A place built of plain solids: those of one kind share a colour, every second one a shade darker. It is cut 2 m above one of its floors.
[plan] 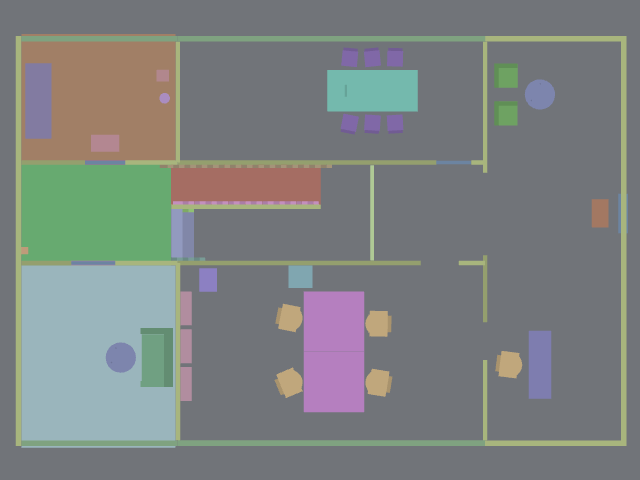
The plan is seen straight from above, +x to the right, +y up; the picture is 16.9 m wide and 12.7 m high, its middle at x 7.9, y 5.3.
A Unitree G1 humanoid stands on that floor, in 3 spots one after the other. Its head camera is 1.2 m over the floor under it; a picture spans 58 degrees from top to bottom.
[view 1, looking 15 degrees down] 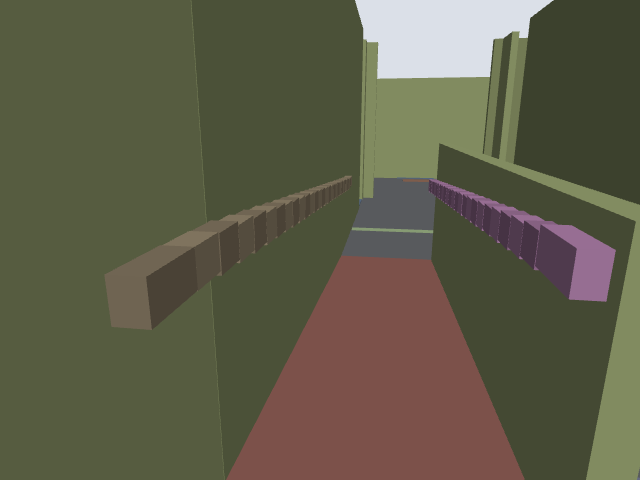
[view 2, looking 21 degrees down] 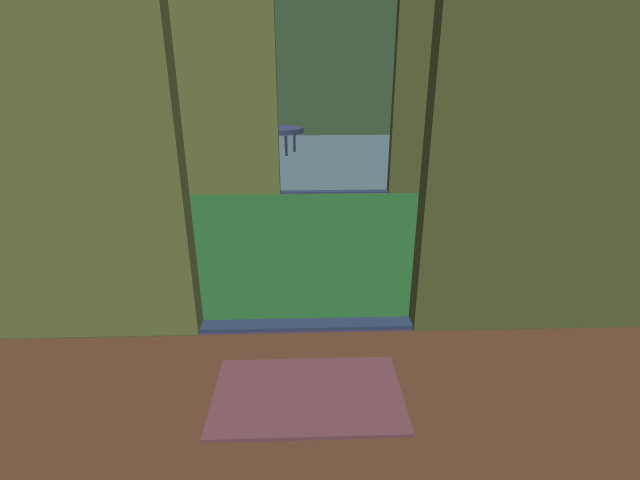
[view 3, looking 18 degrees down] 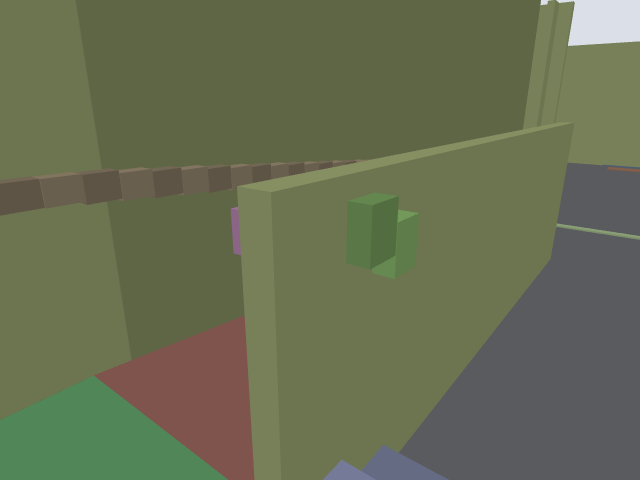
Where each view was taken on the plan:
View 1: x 2.96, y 6.76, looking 9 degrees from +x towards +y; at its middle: wall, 3.48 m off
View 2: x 2.21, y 9.25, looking -92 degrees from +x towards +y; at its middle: split_corridor_level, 3.35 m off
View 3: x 3.26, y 5.43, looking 38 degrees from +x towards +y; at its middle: wall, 1.17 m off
